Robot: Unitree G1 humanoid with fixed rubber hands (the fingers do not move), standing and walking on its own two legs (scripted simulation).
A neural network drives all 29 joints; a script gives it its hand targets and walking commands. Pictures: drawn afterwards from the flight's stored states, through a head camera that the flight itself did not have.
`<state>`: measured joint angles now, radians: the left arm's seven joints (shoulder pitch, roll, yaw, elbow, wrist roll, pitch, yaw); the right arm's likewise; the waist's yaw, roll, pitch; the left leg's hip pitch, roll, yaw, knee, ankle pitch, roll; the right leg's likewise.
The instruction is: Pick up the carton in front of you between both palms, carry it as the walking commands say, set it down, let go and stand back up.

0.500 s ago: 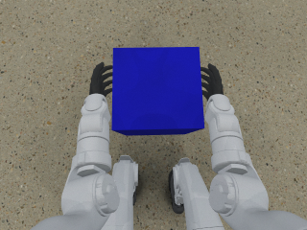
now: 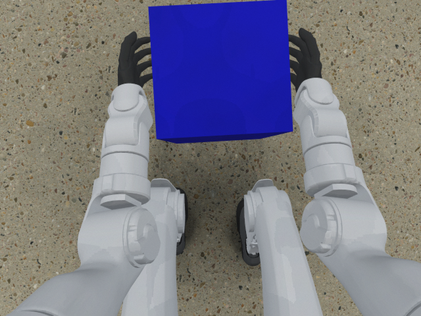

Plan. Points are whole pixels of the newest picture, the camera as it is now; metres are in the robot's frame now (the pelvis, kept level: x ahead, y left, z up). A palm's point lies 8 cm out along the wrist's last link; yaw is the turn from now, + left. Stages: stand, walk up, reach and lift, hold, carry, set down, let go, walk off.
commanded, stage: set down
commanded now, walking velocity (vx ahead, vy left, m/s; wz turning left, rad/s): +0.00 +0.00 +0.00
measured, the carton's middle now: (218, 89) +0.49 +0.00 -0.18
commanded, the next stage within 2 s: none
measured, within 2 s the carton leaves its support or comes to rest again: rests again in 1.24 s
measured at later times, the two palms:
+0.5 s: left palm (144, 82) +0.52 +0.16 -0.23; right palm (278, 86) +0.51 -0.14 -0.25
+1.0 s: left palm (145, 86) +0.52 +0.16 -0.26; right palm (274, 93) +0.51 -0.14 -0.27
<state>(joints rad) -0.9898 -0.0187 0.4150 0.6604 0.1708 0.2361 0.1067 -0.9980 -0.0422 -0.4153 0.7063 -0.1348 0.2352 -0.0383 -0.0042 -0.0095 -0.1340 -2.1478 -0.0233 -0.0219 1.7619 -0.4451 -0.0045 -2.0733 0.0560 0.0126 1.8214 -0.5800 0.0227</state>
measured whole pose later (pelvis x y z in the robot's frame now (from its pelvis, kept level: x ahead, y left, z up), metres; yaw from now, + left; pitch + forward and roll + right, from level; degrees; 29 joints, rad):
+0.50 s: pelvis -0.01 -0.01 -0.09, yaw +1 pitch +44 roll +0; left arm -1.28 0.15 0.35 0.90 0.04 0.20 0.12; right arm -1.24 -0.17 -0.26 0.87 -0.04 0.20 -0.13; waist 0.04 0.03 0.11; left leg -2.36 -0.03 -0.03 2.07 -0.48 -0.03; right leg -2.29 0.07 0.00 2.15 -0.63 0.01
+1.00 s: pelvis -0.01 -0.01 -0.11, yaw +0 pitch +41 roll -1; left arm -1.36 0.22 0.35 1.07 0.01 0.13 0.09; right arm -1.30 -0.19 -0.23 0.98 -0.03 0.17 -0.09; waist 0.03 0.05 0.19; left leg -2.37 -0.03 -0.03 2.14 -0.47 -0.03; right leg -2.29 0.07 0.00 2.22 -0.63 0.02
